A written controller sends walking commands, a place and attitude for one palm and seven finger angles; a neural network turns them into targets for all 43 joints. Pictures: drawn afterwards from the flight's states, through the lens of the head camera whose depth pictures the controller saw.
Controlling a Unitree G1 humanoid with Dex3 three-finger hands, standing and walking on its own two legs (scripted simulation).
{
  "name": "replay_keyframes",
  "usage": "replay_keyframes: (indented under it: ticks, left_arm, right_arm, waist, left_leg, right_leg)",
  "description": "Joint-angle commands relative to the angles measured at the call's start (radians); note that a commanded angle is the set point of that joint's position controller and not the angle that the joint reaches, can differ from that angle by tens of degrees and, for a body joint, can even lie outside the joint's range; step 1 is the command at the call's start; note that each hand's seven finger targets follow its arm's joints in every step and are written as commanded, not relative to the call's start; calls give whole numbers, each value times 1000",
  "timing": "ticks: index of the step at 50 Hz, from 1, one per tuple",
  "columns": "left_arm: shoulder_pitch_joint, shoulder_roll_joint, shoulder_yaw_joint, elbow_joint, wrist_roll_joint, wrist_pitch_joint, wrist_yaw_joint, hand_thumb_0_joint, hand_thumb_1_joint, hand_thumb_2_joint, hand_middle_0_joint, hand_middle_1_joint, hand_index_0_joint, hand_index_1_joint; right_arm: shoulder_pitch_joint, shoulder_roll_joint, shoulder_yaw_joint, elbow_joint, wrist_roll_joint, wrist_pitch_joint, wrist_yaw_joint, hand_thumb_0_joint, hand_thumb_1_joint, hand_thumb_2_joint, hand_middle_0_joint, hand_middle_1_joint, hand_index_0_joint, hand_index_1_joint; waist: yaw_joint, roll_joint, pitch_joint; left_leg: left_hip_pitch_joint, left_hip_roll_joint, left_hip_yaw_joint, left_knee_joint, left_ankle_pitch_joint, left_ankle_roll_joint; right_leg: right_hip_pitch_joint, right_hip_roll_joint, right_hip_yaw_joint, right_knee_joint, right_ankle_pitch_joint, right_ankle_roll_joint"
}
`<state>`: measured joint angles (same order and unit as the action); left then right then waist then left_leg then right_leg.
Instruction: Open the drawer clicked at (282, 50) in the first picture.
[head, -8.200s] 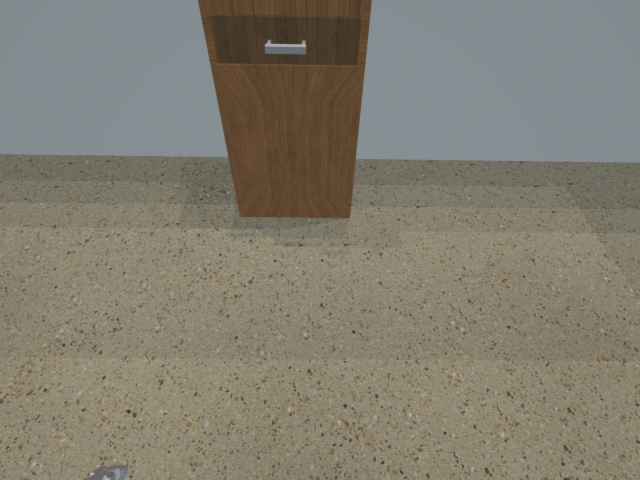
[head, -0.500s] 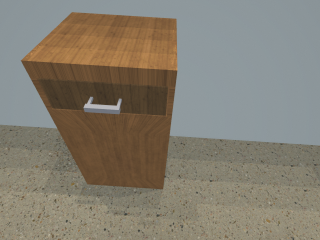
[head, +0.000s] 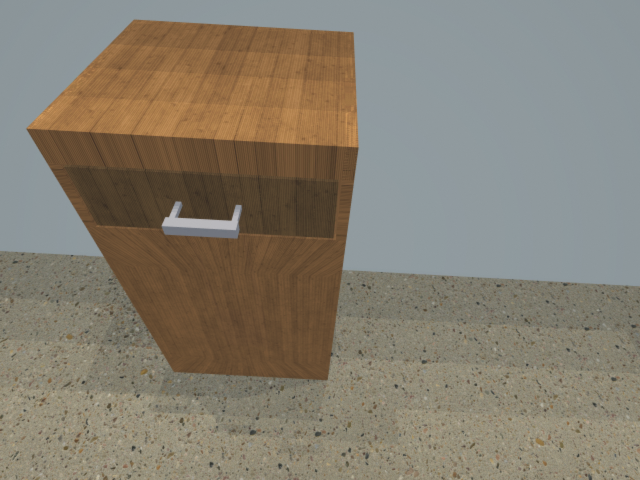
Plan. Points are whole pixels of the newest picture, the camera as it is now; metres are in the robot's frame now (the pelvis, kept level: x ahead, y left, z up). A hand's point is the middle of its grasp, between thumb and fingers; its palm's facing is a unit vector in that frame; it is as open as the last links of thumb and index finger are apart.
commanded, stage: come to a stop and stand still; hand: left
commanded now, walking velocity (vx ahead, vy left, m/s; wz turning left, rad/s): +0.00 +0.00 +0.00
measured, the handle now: (204, 218) +0.51 +0.24 -0.01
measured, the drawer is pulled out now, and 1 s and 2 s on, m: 0.00 0.00 0.00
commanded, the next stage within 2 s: look again from close up in 0.76 s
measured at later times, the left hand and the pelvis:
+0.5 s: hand out of the picture -0.02 +0.17 -0.18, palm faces +0.04 -0.98 -0.18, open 7.4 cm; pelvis -0.02 +0.00 -0.01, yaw +1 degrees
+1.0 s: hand out of the picture -0.09 +0.14 -0.18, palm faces +0.07 -0.99 -0.12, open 7.4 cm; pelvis -0.05 +0.00 +0.00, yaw +1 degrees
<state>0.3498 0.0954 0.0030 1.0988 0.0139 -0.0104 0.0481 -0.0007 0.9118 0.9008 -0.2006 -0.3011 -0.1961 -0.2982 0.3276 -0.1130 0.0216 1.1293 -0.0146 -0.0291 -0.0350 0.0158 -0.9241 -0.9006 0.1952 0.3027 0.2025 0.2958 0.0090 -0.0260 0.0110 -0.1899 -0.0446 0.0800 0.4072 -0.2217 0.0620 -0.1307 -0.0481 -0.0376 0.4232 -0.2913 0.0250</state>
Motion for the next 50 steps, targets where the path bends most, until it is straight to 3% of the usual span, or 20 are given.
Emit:
replay_keyframes:
  ticks: [1,3,4,5,6,7,8,10,14,16,24,26,28,34,46,50]
  left_arm:
    - [121,64,10,-1,3,-12,3,0,900,900,-200,-300,-200,-300]
    - [123,63,9,0,2,-13,3,0,900,900,-200,-300,-200,-300]
    - [100,128,-5,12,19,-36,34,0,900,900,-200,-300,-200,-300]
    - [95,156,3,-4,11,-46,26,0,900,900,-200,-300,-200,-300]
    - [97,131,-4,-20,3,-47,24,0,900,900,-200,-300,-200,-300]
    - [78,121,-7,-24,-3,-45,20,0,900,900,-200,-300,-200,-300]
    - [71,124,-6,-32,-6,-40,18,0,900,900,-200,-300,-200,-300]
    - [64,124,-7,-41,-3,-25,14,0,900,900,-200,-300,-200,-300]
    - [58,126,-7,-48,-2,-8,7,0,900,900,-200,-300,-200,-300]
    - [59,131,-7,-58,0,-4,3,0,900,900,-200,-300,-200,-300]
    - [56,145,-6,-83,1,-1,-3,0,900,900,-200,-300,-200,-300]
    - [61,145,-7,-84,2,1,-4,0,900,900,-200,-300,-200,-300]
    - [69,144,-8,-81,3,1,-6,0,900,900,-200,-300,-200,-300]
    - [91,134,-10,-62,1,-6,-6,0,900,900,-200,-300,-200,-300]
    - [133,97,-8,-30,4,-6,-3,0,900,900,-200,-300,-200,-300]
    - [148,84,-8,-24,5,-7,-2,0,900,900,-200,-300,-200,-300]
  right_arm:
    - [77,-83,-18,-14,2,-10,-3,0,-900,-900,200,300,200,300]
    - [79,-82,-18,-12,2,-11,-4,0,-900,-900,200,300,200,300]
    - [-17,-150,-21,-91,14,-16,8,0,-900,-900,200,300,200,300]
    - [-16,-135,-16,-116,12,-12,13,0,-900,-900,200,300,200,300]
    - [56,-106,-13,-110,1,-13,9,0,-900,-900,200,300,200,300]
    - [61,-116,-15,-107,0,-13,5,0,-900,-900,200,300,200,300]
    - [61,-126,-18,-105,2,-11,3,0,-900,-900,200,300,200,300]
    - [56,-132,-18,-105,0,-4,1,0,-900,-900,200,300,200,300]
    - [29,-141,-21,-113,2,6,5,0,-900,-900,200,300,200,300]
    - [20,-146,-20,-114,1,8,9,0,-900,-900,200,300,200,300]
    - [0,-160,-23,-114,0,12,15,0,-900,-900,200,300,200,300]
    - [3,-163,-22,-107,0,12,15,0,-900,-900,200,300,200,300]
    - [-1,-163,-22,-106,1,12,16,0,-900,-900,200,300,200,300]
    - [10,-150,-21,-82,4,9,14,0,-900,-900,200,300,200,300]
    - [40,-122,-26,-48,5,13,11,0,-900,-900,200,300,200,300]
    - [46,-115,-29,-45,5,14,10,0,-900,-900,200,300,200,300]
  waist:
    - [1,16,56]
    - [0,6,50]
    - [9,32,106]
    - [-14,45,70]
    - [-25,-5,-54]
    - [-28,-10,-126]
    - [-28,15,-134]
    - [-21,75,-45]
    - [-15,13,72]
    - [-11,30,96]
    - [-9,-2,99]
    - [-7,31,94]
    - [-5,26,101]
    - [-6,15,71]
    - [-3,42,89]
    - [-2,20,91]
  left_leg:
    - [7,150,-133,-92,201,-6]
    - [17,150,-127,-89,213,-6]
    - [-53,159,-136,91,399,-40]
    - [-21,143,-114,92,356,-50]
    - [-7,140,-127,103,277,-30]
    - [15,137,-132,110,317,-15]
    - [27,142,-134,111,350,-11]
    - [-7,149,-138,99,358,-5]
    - [-88,142,-146,39,161,-5]
    - [-111,140,-154,7,82,-3]
    - [-111,137,-158,-54,-54,-9]
    - [-114,144,-167,-77,-84,-8]
    - [-127,142,-172,-91,-114,-9]
    - [-92,140,-157,-81,-64,-13]
    - [-125,149,-178,-120,-144,-14]
    - [-122,151,-180,-122,-148,-12]
  right_leg:
    - [-38,-63,42,-59,173,-45]
    - [-37,-64,44,-62,180,-46]
    - [-106,-76,86,-64,306,-45]
    - [-76,-90,78,-39,406,-58]
    - [2,-89,78,13,391,-73]
    - [35,-87,68,40,433,-76]
    - [27,-81,64,51,397,-78]
    - [-23,-60,53,47,265,-77]
    - [-78,-48,57,18,129,-72]
    - [-86,-43,58,8,84,-70]
    - [-93,-48,67,-31,39,-63]
    - [-86,-46,60,-31,39,-59]
    - [-86,-46,63,-39,36,-59]
    - [-79,-55,69,-60,63,-58]
    - [-83,-46,54,-64,37,-56]
    - [-94,-47,55,-68,33,-57]
